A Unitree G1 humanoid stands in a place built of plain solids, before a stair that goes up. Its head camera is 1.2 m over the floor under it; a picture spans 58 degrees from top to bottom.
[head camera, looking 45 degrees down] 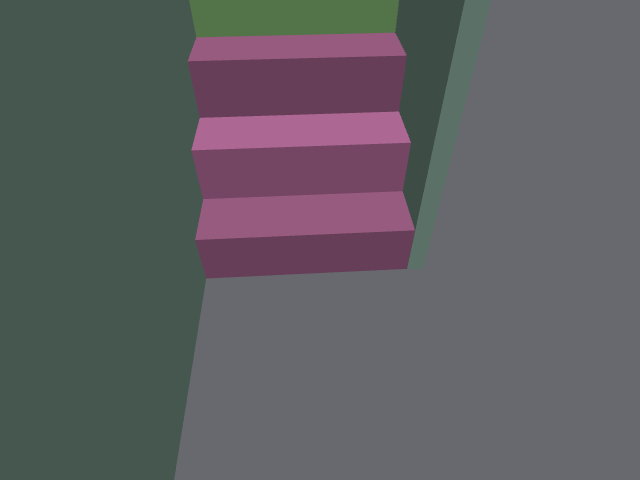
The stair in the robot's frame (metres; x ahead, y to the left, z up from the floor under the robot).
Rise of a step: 0.21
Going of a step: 0.21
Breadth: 0.73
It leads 4 degrees to the left of straight ahead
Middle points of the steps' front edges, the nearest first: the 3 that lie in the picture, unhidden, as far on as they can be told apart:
1.03 0.05 0.20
1.24 0.06 0.40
1.44 0.07 0.61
